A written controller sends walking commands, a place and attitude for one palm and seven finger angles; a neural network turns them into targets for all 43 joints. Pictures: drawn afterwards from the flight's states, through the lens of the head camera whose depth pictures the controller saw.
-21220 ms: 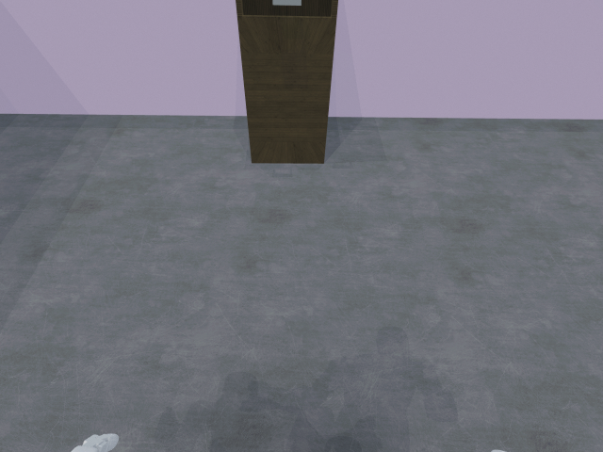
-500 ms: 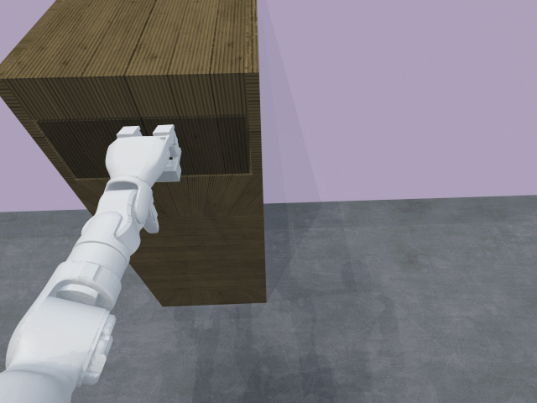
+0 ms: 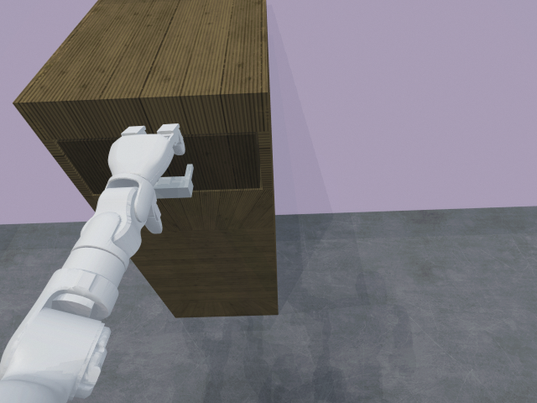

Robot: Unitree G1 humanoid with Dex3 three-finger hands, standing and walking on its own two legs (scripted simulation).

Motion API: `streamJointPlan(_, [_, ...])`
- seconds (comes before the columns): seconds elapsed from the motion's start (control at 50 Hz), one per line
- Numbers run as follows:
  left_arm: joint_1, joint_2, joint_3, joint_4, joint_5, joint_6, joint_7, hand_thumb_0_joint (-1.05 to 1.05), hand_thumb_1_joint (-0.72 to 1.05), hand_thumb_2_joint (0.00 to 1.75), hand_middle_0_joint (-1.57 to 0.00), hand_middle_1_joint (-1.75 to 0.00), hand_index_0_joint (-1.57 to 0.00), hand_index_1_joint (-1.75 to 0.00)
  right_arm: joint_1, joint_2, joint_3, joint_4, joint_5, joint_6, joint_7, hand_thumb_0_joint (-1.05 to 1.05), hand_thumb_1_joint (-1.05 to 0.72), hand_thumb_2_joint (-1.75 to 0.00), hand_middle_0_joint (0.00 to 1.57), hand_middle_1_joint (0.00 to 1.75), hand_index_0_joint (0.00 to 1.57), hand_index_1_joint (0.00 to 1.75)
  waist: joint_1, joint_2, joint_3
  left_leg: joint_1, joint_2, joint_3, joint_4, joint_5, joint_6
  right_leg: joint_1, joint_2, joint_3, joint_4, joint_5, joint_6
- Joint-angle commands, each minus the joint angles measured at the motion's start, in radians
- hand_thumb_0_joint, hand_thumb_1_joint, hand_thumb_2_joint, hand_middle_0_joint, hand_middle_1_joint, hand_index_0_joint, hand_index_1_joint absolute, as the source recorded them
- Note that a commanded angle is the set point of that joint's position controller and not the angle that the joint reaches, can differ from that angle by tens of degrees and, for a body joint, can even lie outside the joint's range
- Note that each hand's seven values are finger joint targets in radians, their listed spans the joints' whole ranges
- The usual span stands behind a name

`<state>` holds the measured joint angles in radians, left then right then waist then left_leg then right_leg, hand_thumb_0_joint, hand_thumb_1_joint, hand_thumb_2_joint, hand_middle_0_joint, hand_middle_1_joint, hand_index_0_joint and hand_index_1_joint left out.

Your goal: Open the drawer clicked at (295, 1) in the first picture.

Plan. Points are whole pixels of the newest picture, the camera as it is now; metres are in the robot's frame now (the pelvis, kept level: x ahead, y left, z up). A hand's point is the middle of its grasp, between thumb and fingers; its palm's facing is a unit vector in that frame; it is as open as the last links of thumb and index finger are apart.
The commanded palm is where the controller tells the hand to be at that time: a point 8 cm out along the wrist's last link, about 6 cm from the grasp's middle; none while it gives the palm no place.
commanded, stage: lift the fingers back up to retry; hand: left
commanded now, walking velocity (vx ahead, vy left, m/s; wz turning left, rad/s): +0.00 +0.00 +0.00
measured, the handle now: (163, 178) +0.49 +0.20 +0.05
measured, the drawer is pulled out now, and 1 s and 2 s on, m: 0.00 0.00 0.00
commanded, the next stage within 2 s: re-aim the fingers above the handle in 0.24 s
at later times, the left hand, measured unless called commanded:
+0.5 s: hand (154, 177) +0.43 +0.19 +0.11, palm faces +0.00 -0.03 -1.00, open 13.8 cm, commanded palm +0.41 +0.19 +0.17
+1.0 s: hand (152, 171) +0.44 +0.19 +0.11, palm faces -0.02 -0.02 -1.00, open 13.8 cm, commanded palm +0.42 +0.19 +0.17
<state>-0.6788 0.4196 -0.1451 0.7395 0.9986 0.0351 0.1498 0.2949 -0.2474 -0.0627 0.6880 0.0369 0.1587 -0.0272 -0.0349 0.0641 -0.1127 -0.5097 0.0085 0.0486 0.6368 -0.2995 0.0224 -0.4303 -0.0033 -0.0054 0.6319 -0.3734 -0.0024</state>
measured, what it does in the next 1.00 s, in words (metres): stands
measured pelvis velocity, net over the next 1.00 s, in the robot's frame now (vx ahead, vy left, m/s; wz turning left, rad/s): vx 0.00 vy -0.02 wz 0.01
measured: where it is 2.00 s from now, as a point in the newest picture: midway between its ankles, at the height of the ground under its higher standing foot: outside the picture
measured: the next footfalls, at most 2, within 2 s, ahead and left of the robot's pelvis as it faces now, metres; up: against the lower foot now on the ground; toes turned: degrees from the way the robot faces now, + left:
none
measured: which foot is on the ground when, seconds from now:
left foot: down 0.00-1.00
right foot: down 0.00-1.00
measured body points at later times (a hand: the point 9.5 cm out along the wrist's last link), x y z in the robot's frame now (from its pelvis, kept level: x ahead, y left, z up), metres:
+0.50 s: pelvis +0.01 -0.02 +0.00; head +0.04 -0.05 +0.45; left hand +0.42 +0.19 +0.16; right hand +0.13 -0.28 -0.13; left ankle +0.01 +0.11 -0.72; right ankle -0.04 -0.12 -0.72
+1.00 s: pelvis +0.00 -0.02 +0.00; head +0.04 -0.05 +0.45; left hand +0.44 +0.19 +0.17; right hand +0.10 -0.28 -0.13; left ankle +0.01 +0.11 -0.72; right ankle -0.04 -0.12 -0.72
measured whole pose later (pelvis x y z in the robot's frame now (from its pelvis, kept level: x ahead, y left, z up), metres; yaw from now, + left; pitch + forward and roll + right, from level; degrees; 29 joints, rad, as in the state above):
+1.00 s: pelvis +0.00 -0.02 +0.00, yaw +1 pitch +8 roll +1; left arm -0.69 0.46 -0.13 0.72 0.97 0.01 0.06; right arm 0.25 -0.26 -0.04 0.68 0.05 0.17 -0.05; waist -0.02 0.06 -0.10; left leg -0.45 0.01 0.03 0.58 -0.28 0.00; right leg -0.38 0.00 -0.02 0.60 -0.37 -0.03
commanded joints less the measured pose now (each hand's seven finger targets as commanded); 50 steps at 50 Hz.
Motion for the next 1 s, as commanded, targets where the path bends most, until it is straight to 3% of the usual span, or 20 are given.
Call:
streamJointPlan(0.0, [-0.521,0.237,0.101,-0.263,-0.011,0.018,0.024,0.00,-0.50,0.30,-0.30,-1.20,-0.30,-1.20,-0.024,-0.139,-0.034,-0.112,-0.001,-0.028,-0.015,0.00,-0.90,-0.90,0.20,0.30,0.20,0.30,-0.003,-0.031,-0.359,0.345,-0.021,-0.033,-0.054,0.413,0.026,0.060,0.051,-0.025,-0.078,0.378,-0.038])
streamJointPlan(0.06, [-0.486,0.215,0.079,-0.296,-0.020,0.023,-0.010,0.00,-0.50,0.30,-0.30,-1.20,-0.30,-1.20,-0.047,-0.137,-0.031,-0.124,0.000,-0.025,-0.013,0.00,-0.90,-0.90,0.20,0.30,0.20,0.30,0.004,-0.038,-0.363,0.358,-0.024,-0.028,-0.056,0.465,0.025,0.099,0.045,-0.021,-0.085,0.429,-0.038])
streamJointPlan(0.1, [-0.413,0.183,0.062,-0.216,-0.026,0.042,-0.035,0.00,-0.50,0.30,-0.30,-1.20,-0.30,-1.20,-0.057,-0.138,-0.021,-0.123,0.005,-0.016,-0.012,0.00,-0.90,-0.90,0.20,0.30,0.20,0.30,0.003,-0.089,-0.272,0.312,-0.026,-0.022,-0.067,0.419,0.025,0.083,0.044,-0.026,-0.093,0.424,-0.034])
streamJointPlan(0.14, [-0.402,0.172,0.049,-0.210,-0.026,0.047,-0.055,0.00,-0.50,0.30,-0.30,-1.20,-0.30,-1.20,-0.069,-0.139,-0.017,-0.131,0.006,-0.012,-0.013,0.00,-0.90,-0.90,0.20,0.30,0.20,0.30,0.010,-0.109,-0.257,0.295,-0.028,-0.015,-0.080,0.368,0.026,0.089,0.038,-0.020,-0.105,0.398,-0.031])
streamJointPlan(0.18, [-0.389,0.226,0.087,-0.213,-0.020,0.040,-0.073,0.00,-0.50,0.30,-0.30,-1.20,-0.30,-1.20,-0.078,-0.143,-0.011,-0.138,0.006,-0.006,-0.018,0.00,-0.90,-0.90,0.20,0.30,0.20,0.30,0.020,-0.112,-0.269,0.286,-0.032,-0.008,-0.079,0.368,0.028,0.122,0.030,-0.010,-0.105,0.423,-0.031])
streamJointPlan(0.22, [-0.424,0.193,0.053,-0.244,-0.024,0.022,-0.086,0.00,-0.50,0.30,-0.30,-1.20,-0.30,-1.20,-0.082,-0.136,-0.009,-0.145,0.005,-0.006,-0.022,0.00,-0.90,-0.90,0.20,0.30,0.20,0.30,0.011,-0.113,-0.265,0.290,-0.035,-0.008,-0.077,0.364,0.030,0.116,0.028,-0.009,-0.106,0.433,-0.029])
streamJointPlan(0.26, [-0.413,0.254,0.102,-0.284,-0.025,-0.006,-0.087,0.00,-0.50,0.30,-0.30,-1.20,-0.30,-1.20,-0.088,-0.138,-0.011,-0.152,0.002,-0.005,-0.026,0.00,-0.90,-0.90,0.20,0.30,0.20,0.30,0.024,-0.089,-0.296,0.294,-0.040,-0.006,-0.071,0.386,0.030,0.151,0.025,0.001,-0.102,0.461,-0.031])
streamJointPlan(0.3, [-0.438,0.222,0.081,-0.305,-0.029,-0.027,-0.081,0.00,-0.50,0.30,-0.30,-1.20,-0.30,-1.20,-0.087,-0.128,-0.012,-0.149,0.003,-0.008,-0.026,0.00,-0.90,-0.90,0.20,0.30,0.20,0.30,0.016,-0.081,-0.292,0.301,-0.041,-0.007,-0.062,0.399,0.030,0.134,0.027,-0.001,-0.095,0.481,-0.029])
streamJointPlan(0.4, [-0.436,0.283,0.140,-0.308,-0.032,-0.046,-0.044,0.00,-0.50,0.30,-0.30,-1.20,-0.30,-1.20,-0.084,-0.127,-0.016,-0.133,-0.001,-0.016,-0.027,0.00,-0.90,-0.90,0.20,0.30,0.20,0.30,0.023,-0.069,-0.311,0.290,-0.046,-0.003,-0.054,0.403,0.029,0.154,0.026,0.003,-0.090,0.513,-0.027])
streamJointPlan(0.46, [-0.418,0.249,0.115,-0.334,-0.032,-0.037,-0.034,0.00,-0.50,0.30,-0.30,-1.20,-0.30,-1.20,-0.082,-0.128,-0.024,-0.131,-0.002,-0.016,-0.019,0.00,-0.90,-0.90,0.20,0.30,0.20,0.30,0.022,-0.064,-0.352,0.305,-0.049,-0.003,-0.047,0.441,0.027,0.168,0.027,0.003,-0.084,0.544,-0.028])
streamJointPlan(0.58, [-0.399,0.179,0.048,-0.348,-0.046,-0.003,-0.059,0.00,-0.50,0.30,-0.30,-1.20,-0.30,-1.20,-0.088,-0.132,-0.025,-0.131,0.005,-0.009,-0.010,0.00,-0.90,-0.90,0.20,0.30,0.20,0.30,0.007,-0.083,-0.323,0.311,-0.047,-0.011,-0.054,0.430,0.029,0.146,0.029,-0.005,-0.088,0.545,-0.026])
streamJointPlan(0.64, [-0.399,0.220,0.080,-0.315,-0.046,-0.001,-0.067,0.00,-0.50,0.30,-0.30,-1.20,-0.30,-1.20,-0.090,-0.136,-0.019,-0.128,0.005,-0.004,-0.016,0.00,-0.90,-0.90,0.20,0.30,0.20,0.30,0.012,-0.109,-0.288,0.283,-0.048,-0.011,-0.065,0.386,0.030,0.148,0.027,-0.002,-0.097,0.513,-0.025])
streamJointPlan(0.68, [-0.399,0.226,0.089,-0.331,-0.043,-0.011,-0.064,0.00,-0.50,0.30,-0.30,-1.20,-0.30,-1.20,-0.091,-0.132,-0.018,-0.133,0.004,-0.004,-0.017,0.00,-0.90,-0.90,0.20,0.30,0.20,0.30,0.023,-0.091,-0.318,0.287,-0.051,-0.013,-0.067,0.389,0.029,0.162,0.026,-0.001,-0.091,0.506,-0.027])
streamJointPlan(0.74, [-0.415,0.255,0.118,-0.300,-0.037,-0.019,-0.045,0.00,-0.50,0.30,-0.30,-1.20,-0.30,-1.20,-0.091,-0.130,-0.015,-0.127,0.003,-0.009,-0.022,0.00,-0.90,-0.90,0.20,0.30,0.20,0.30,0.027,-0.088,-0.296,0.272,-0.048,-0.006,-0.073,0.361,0.029,0.152,0.025,0.001,-0.097,0.472,-0.027])
streamJointPlan(0.76, [-0.419,0.303,0.159,-0.276,-0.031,-0.021,-0.037,0.00,-0.50,0.30,-0.30,-1.20,-0.30,-1.20,-0.085,-0.135,-0.015,-0.122,0.001,-0.008,-0.026,0.00,-0.90,-0.90,0.20,0.30,0.20,0.30,0.031,-0.110,-0.302,0.256,-0.047,-0.005,-0.077,0.353,0.028,0.174,0.023,0.004,-0.099,0.461,-0.027])
streamJointPlan(0.82, [-0.434,0.300,0.151,-0.215,-0.025,-0.009,-0.026,0.00,-0.50,0.30,-0.30,-1.20,-0.30,-1.20,-0.088,-0.133,-0.009,-0.117,0.005,-0.014,-0.033,0.00,-0.90,-0.90,0.20,0.30,0.20,0.30,0.025,-0.112,-0.270,0.231,-0.045,0.004,-0.082,0.317,0.028,0.153,0.020,0.006,-0.105,0.441,-0.020])
streamJointPlan(0.86, [-0.451,0.323,0.161,-0.213,-0.015,-0.013,-0.025,0.00,-0.50,0.30,-0.30,-1.20,-0.30,-1.20,-0.074,-0.138,-0.013,-0.116,0.003,-0.017,-0.036,0.00,-0.90,-0.90,0.20,0.30,0.20,0.30,0.023,-0.095,-0.310,0.237,-0.046,0.002,-0.079,0.325,0.028,0.170,0.021,0.010,-0.103,0.432,-0.023])
streamJointPlan(0.88, [-0.459,0.283,0.124,-0.215,-0.019,-0.013,-0.030,0.00,-0.50,0.30,-0.30,-1.20,-0.30,-1.20,-0.073,-0.134,-0.013,-0.121,0.006,-0.021,-0.035,0.00,-0.90,-0.90,0.20,0.30,0.20,0.30,0.015,-0.079,-0.307,0.246,-0.046,0.003,-0.078,0.322,0.030,0.156,0.021,0.008,-0.104,0.435,-0.022])
streamJointPlan(0.9, [-0.452,0.299,0.139,-0.185,-0.018,-0.013,-0.034,0.00,-0.50,0.30,-0.30,-1.20,-0.30,-1.20,-0.067,-0.138,-0.015,-0.115,0.007,-0.022,-0.037,0.00,-0.90,-0.90,0.20,0.30,0.20,0.30,0.008,-0.094,-0.281,0.244,-0.042,0.002,-0.076,0.314,0.031,0.137,0.024,0.006,-0.107,0.427,-0.022])
streamJointPlan(0.98, [-0.447,0.223,0.076,-0.223,-0.035,-0.035,-0.070,0.00,-0.50,0.30,-0.30,-1.20,-0.30,-1.20,-0.047,-0.138,-0.023,-0.125,0.008,-0.023,-0.031,0.00,-0.90,-0.90,0.20,0.30,0.20,0.30,-0.003,-0.081,-0.308,0.275,-0.044,-0.004,-0.065,0.359,0.033,0.128,0.027,0.001,-0.100,0.466,-0.023])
